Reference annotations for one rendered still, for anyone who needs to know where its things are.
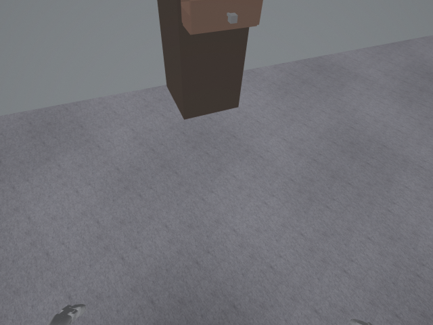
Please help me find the robot left hand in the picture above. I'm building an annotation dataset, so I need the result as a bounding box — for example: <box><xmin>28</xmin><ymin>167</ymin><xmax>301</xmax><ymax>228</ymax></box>
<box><xmin>47</xmin><ymin>304</ymin><xmax>86</xmax><ymax>325</ymax></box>

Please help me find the cabinet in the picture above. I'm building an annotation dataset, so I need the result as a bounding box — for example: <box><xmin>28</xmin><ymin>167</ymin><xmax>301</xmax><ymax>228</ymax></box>
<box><xmin>157</xmin><ymin>0</ymin><xmax>249</xmax><ymax>120</ymax></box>

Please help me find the drawer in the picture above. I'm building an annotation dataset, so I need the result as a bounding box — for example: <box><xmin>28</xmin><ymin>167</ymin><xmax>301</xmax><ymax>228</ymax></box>
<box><xmin>181</xmin><ymin>0</ymin><xmax>263</xmax><ymax>35</ymax></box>

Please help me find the handle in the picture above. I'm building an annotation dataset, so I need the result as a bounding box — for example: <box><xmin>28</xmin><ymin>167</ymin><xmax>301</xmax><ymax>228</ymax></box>
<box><xmin>227</xmin><ymin>13</ymin><xmax>238</xmax><ymax>24</ymax></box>

